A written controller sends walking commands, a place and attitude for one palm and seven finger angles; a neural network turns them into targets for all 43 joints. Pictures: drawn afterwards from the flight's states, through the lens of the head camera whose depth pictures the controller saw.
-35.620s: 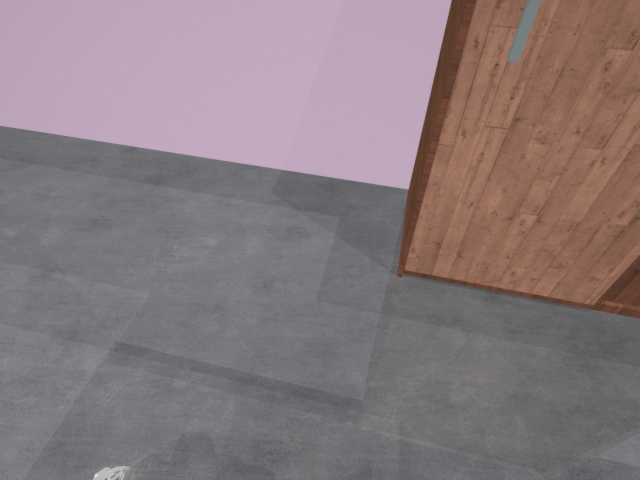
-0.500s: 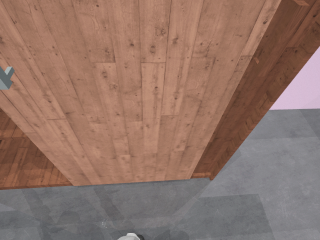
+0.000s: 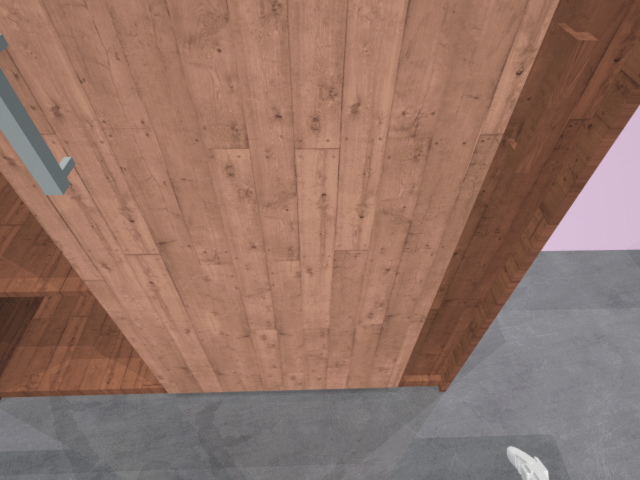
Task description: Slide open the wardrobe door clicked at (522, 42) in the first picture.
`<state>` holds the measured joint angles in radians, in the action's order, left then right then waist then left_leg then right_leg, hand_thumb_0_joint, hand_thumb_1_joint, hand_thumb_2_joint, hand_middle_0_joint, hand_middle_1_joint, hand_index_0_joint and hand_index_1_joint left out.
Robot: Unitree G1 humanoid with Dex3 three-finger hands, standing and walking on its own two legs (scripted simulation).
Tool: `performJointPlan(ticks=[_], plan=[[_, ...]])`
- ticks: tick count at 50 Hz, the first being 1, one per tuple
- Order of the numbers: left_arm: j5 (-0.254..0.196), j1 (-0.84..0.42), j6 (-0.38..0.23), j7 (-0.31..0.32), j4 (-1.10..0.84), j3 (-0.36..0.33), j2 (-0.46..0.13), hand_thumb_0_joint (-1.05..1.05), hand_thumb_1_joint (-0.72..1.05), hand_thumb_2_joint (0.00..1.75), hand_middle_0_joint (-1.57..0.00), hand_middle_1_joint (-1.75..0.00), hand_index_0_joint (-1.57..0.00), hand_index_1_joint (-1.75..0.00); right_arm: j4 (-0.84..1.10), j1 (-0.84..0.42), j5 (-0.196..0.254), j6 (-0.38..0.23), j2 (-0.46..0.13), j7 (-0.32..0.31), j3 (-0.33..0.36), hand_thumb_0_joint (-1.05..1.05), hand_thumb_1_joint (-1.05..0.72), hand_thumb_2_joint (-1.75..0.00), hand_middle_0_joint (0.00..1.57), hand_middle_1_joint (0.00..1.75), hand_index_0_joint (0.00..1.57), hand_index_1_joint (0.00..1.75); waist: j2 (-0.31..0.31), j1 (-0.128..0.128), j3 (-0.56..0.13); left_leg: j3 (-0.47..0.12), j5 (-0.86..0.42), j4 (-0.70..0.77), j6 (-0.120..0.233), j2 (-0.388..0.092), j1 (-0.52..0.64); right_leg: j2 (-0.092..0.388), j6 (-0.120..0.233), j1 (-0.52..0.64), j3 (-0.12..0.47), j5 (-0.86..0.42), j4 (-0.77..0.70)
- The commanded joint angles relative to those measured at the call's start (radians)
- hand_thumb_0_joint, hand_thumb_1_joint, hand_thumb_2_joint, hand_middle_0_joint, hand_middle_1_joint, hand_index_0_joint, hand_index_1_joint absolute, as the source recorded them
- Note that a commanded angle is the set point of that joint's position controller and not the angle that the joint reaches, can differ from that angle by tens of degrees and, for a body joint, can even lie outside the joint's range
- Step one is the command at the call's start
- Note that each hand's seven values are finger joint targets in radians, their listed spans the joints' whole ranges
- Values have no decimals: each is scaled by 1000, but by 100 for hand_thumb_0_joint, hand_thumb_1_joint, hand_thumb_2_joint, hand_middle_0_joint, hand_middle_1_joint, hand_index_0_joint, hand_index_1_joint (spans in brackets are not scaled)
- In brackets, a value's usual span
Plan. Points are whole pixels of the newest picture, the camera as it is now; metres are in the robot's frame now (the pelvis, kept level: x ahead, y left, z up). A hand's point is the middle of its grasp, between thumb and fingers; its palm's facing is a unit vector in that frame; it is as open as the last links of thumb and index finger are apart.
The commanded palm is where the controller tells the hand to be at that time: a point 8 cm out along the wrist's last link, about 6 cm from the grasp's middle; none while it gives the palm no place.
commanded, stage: slip the hand off the handle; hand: left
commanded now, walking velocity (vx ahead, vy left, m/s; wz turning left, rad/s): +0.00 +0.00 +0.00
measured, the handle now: (28, 120) +0.44 +0.39 +0.23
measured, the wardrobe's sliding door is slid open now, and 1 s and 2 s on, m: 0.53 0.53 0.53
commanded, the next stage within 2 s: draw the hand back to the body in 0.34 s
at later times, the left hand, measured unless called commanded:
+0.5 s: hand out of the picture +0.29 +0.42 +0.21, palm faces +0.58 -0.79 -0.20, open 14.6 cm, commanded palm +0.22 +0.44 +0.22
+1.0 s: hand out of the picture +0.21 +0.35 +0.18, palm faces +0.23 -0.97 -0.09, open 14.5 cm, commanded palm +0.16 +0.39 +0.21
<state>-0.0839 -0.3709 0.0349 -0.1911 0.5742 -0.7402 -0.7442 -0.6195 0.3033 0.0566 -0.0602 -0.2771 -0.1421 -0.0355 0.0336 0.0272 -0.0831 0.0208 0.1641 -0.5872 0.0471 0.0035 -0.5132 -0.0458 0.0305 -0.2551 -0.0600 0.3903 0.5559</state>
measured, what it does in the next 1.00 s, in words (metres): stands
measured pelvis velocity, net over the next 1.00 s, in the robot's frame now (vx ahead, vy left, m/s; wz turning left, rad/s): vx -0.02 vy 0.02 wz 0.03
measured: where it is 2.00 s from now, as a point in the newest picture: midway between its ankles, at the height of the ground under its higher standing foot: outside the picture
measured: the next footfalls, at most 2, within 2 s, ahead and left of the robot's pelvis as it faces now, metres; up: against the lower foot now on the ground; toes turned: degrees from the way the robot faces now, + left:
none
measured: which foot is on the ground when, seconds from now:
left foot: down 0.00-1.00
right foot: down 0.00-1.00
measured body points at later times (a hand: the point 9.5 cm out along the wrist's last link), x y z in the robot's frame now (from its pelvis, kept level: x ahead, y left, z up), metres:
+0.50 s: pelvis -0.01 +0.00 +0.00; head +0.00 +0.00 +0.45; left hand +0.25 +0.46 +0.23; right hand +0.14 -0.25 -0.09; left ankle +0.08 +0.09 -0.73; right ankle -0.07 -0.10 -0.73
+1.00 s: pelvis -0.02 +0.02 +0.00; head -0.05 +0.01 +0.45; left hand +0.19 +0.40 +0.19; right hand +0.20 -0.20 -0.03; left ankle +0.08 +0.09 -0.73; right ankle -0.07 -0.10 -0.73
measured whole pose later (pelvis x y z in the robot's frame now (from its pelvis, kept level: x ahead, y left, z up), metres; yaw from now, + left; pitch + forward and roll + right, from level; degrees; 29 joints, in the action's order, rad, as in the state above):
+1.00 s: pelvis -0.02 +0.02 +0.00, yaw +1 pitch -2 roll -3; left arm -0.36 -0.03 0.22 -0.43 0.09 -0.56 -0.55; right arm -0.55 0.20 0.09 -0.22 -0.28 -0.14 -0.10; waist 0.06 0.09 -0.06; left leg 0.00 0.12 -0.54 0.06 0.02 -0.38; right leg -0.03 0.01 -0.12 -0.08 0.35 0.50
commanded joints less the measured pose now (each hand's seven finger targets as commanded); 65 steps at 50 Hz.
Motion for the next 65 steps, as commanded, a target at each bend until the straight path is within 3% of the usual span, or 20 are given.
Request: performJointPlan(ticks=[1, 4, 10, 23, 24, 27, 33, 36, 40, 44, 48, 49, 50, 51, 53, 57, 60, 61, 63, 65], plan=[[-27, -365, -53, -16, -188, 40, -364, 0, -55, 20, -25, -115, -25, -115, 99, -45, 3, -65, -144, -39, 43, 0, -90, -90, 20, 30, 20, 30, 106, -35, -96, -102, 68, 90, 14, -16, 370, 4, -18, -264, 40, -97, -132], [-28, -436, -64, -16, -237, 78, -353, 0, -55, 20, -25, -115, -25, -115, 105, -66, 5, -91, -141, -52, 36, 0, -90, -90, 20, 30, 20, 30, 137, -32, -122, -118, 132, 106, 13, -10, 387, 12, -11, -252, 45, -74, -137], [-36, -354, -77, 9, -259, -3, -416, 0, -55, 20, -25, -115, -25, -115, 104, -82, -4, -115, -140, -44, 31, 0, -90, -90, 20, 30, 20, 30, 129, 12, -203, -108, 70, 91, 10, -6, 387, 15, -8, -179, 49, -91, -137], [-39, -275, -26, 13, -300, 7, -367, 0, -55, 20, -25, -115, -25, -115, 106, -87, -3, -130, -139, -33, 29, 0, -90, -90, 20, 30, 20, 30, 122, 12, -175, -110, 13, 96, 7, -9, 396, 5, -11, -186, 26, -132, -129], [-156, -214, 4, -114, -231, 89, -274, 0, -55, 20, -25, -115, -25, -115, 110, -98, 27, -132, -154, -42, 25, 0, -90, -90, 20, 30, 20, 30, 88, -27, -210, -98, -26, 87, 10, -8, 433, 7, -17, -122, 36, -189, -152], [-230, -160, 42, -263, -374, 29, -342, 0, -55, 20, -25, -115, -25, -115, 151, -129, 43, -149, -146, -50, 18, 0, -90, -90, 20, 30, 20, 30, 83, 19, -267, -93, -139, 69, 18, 0, 478, 7, -23, -75, 39, -310, -134], [-360, 9, 99, -462, -384, -112, -427, 0, -55, 20, -25, -115, -25, -115, 206, -157, 54, -175, -160, -29, 7, 0, -90, -90, 20, 30, 20, 30, 45, 46, -159, -108, -130, 66, 21, 8, 435, 2, -70, -93, 59, -348, -138], [-361, 80, 124, -416, -443, -128, -395, 0, -55, 20, -25, -115, -25, -115, 242, -154, 46, -185, -139, -5, 4, 0, -90, -90, 20, 30, 20, 30, 77, 64, -110, -108, -115, 79, 13, 4, 416, -2, -51, -118, 40, -300, -134], [-363, 108, 141, -339, -558, -30, -249, 0, -55, 20, -25, -115, -25, -115, 260, -179, 50, -194, -133, 9, 7, 0, -90, -90, 20, 30, 20, 30, 144, 45, -93, -131, 14, 112, -3, -15, 446, -5, -38, -151, 38, -154, -155], [-360, 33, 143, -308, -664, 107, -118, 0, -51, 22, -25, -113, -25, -113, 250, -211, 59, -205, -125, -6, -2, 0, -90, -90, 20, 30, 20, 30, 120, 9, -74, -147, 142, 142, -7, -22, 471, -7, -43, -175, 48, -87, -171], [-340, 11, 141, -265, -739, 83, -156, 0, -37, 29, -24, -104, -24, -104, 223, -218, 49, -220, -128, -23, -8, 0, -90, -90, 20, 30, 20, 30, 111, 19, -79, -179, 227, 194, -11, -24, 473, -11, -18, -156, 20, -47, -168], [-153, -21, 16, -44, -793, 50, -259, 0, -33, 31, -24, -102, -24, -102, 179, -186, -18, -228, -142, 10, 4, 0, -90, -90, 20, 30, 20, 30, 135, 22, 38, -169, 285, 208, -25, -9, 397, -2, 6, -210, 73, -7, -239], [-139, 45, -27, 48, -779, 140, -107, 0, -30, 32, -24, -100, -24, -100, 163, -213, -18, -238, -130, 13, -3, 0, -90, -90, 20, 30, 20, 30, 176, 4, 49, -206, 365, 248, -44, -24, 408, 19, 15, -203, 59, 9, -227], [-128, 168, -38, 101, -755, 163, -41, 0, -26, 34, -24, -98, -24, -98, 152, -203, -18, -235, -123, 14, -3, 0, -90, -90, 20, 30, 20, 30, 140, 2, 75, -237, 448, 284, -52, -43, 396, 18, 13, -189, 44, 26, -204], [-86, 196, -88, 181, -904, 164, -33, 0, -19, 37, -24, -94, -24, -94, 145, -216, -21, -225, -117, 23, 2, 0, -90, -90, 20, 30, 20, 30, 193, 15, -8, -230, 457, 297, -49, -45, 426, 24, 17, -105, 50, 13, -196], [-47, 333, -141, 276, -1003, 133, -17, 0, -4, 44, -23, -85, -23, -85, 125, -199, -40, -219, -114, 32, 15, 0, -90, -90, 20, 30, 20, 30, 150, 34, -183, -172, 134, 237, -37, -40, 511, 25, 20, 21, 46, -151, -188], [-41, 403, -158, 300, -939, 167, 38, 0, 7, 50, -23, -79, -23, -79, 113, -234, -28, -196, -102, 33, 25, 0, -90, -90, 20, 30, 20, 30, 1, 25, -49, -128, 238, 262, -28, -47, 464, 22, -4, -31, 54, -37, -250], [-43, 427, -166, 301, -918, 224, 101, 0, 10, 51, -23, -77, -23, -77, 108, -243, -25, -190, -86, 33, 26, 0, -90, -90, 20, 30, 20, 30, 23, 17, 38, -131, 330, 286, -32, -49, 430, 26, -9, -57, 56, 52, -259], [-38, 438, -179, 305, -899, 220, 104, 0, 17, 55, -22, -73, -22, -73, 100, -256, -24, -181, -86, 31, 26, 0, -90, -90, 20, 30, 20, 30, 51, 18, 98, -143, 394, 309, -33, -48, 413, 26, -11, -67, 56, 87, -261], [-27, 423, -187, 311, -932, 197, 73, 0, 25, 58, -22, -68, -22, -68, 96, -257, -26, -177, -98, 30, 29, 0, -90, -90, 20, 30, 20, 30, 78, 27, 76, -127, 338, 304, -25, -40, 421, 32, -8, -27, 59, 27, -265]])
